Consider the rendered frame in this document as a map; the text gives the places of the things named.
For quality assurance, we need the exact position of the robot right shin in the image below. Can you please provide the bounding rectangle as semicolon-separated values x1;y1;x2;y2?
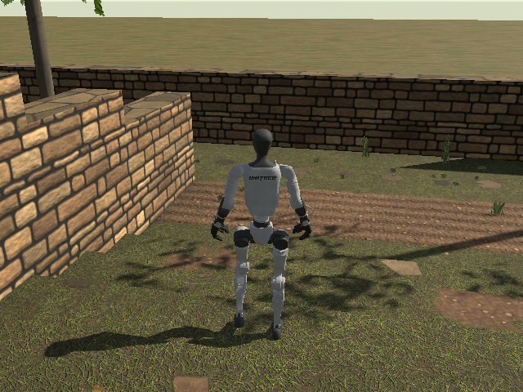
272;277;285;329

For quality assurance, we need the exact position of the robot right forearm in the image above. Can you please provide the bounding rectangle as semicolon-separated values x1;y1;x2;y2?
295;196;310;226

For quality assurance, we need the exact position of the robot left forearm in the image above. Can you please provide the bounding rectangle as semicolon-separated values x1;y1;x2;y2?
213;197;230;228

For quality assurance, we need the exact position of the humanoid robot torso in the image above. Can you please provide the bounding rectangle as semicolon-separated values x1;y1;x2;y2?
243;160;281;245

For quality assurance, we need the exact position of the right robot hand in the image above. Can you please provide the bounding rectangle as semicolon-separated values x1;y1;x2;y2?
293;222;312;240

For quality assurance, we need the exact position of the robot right upper arm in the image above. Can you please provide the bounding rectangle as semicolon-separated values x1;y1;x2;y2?
279;164;303;209

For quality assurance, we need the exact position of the robot left upper arm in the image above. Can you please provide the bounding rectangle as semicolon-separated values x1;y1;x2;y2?
222;164;245;210

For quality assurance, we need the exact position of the left robot hand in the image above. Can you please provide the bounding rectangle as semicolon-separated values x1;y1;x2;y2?
211;223;230;241

